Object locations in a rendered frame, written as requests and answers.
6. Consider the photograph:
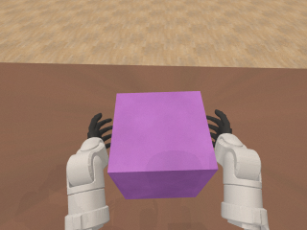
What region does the right robot hand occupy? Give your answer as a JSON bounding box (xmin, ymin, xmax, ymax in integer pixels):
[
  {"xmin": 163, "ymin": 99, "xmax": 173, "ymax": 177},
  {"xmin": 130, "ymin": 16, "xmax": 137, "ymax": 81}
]
[{"xmin": 206, "ymin": 109, "xmax": 232, "ymax": 148}]

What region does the left robot hand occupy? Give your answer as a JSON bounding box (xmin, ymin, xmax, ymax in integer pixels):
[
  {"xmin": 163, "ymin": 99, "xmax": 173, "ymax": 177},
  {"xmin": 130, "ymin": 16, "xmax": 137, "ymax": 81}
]
[{"xmin": 87, "ymin": 113, "xmax": 113, "ymax": 149}]

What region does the robot right forearm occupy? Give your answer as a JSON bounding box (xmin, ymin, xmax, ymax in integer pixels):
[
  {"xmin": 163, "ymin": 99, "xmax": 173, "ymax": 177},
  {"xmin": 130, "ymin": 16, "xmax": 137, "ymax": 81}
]
[{"xmin": 214, "ymin": 133, "xmax": 270, "ymax": 230}]

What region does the robot left forearm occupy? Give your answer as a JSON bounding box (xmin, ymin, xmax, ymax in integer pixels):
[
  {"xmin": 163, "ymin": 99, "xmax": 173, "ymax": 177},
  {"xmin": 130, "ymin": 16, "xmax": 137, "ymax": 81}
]
[{"xmin": 64, "ymin": 137, "xmax": 110, "ymax": 230}]

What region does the carton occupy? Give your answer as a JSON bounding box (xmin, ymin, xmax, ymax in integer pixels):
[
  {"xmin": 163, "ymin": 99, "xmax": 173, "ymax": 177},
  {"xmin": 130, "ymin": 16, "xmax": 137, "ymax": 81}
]
[{"xmin": 107, "ymin": 91, "xmax": 219, "ymax": 199}]

